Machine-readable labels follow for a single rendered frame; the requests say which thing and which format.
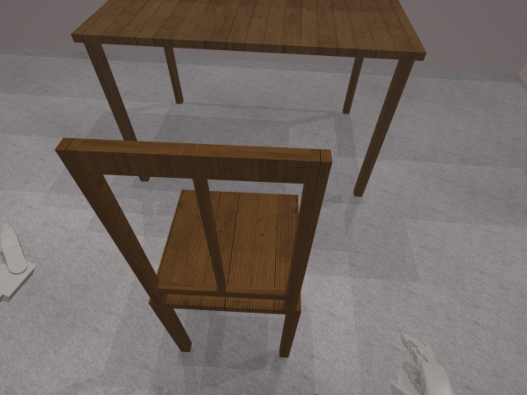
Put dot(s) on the right robot hand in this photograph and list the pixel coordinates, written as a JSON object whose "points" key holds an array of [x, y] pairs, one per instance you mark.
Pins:
{"points": [[431, 377]]}

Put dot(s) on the table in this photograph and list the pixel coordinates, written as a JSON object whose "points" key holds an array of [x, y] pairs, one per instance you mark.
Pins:
{"points": [[343, 28]]}

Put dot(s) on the left robot hand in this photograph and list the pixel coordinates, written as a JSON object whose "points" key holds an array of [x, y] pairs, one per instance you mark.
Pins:
{"points": [[15, 270]]}

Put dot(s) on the chair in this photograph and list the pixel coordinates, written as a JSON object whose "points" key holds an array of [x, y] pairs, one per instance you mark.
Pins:
{"points": [[226, 251]]}

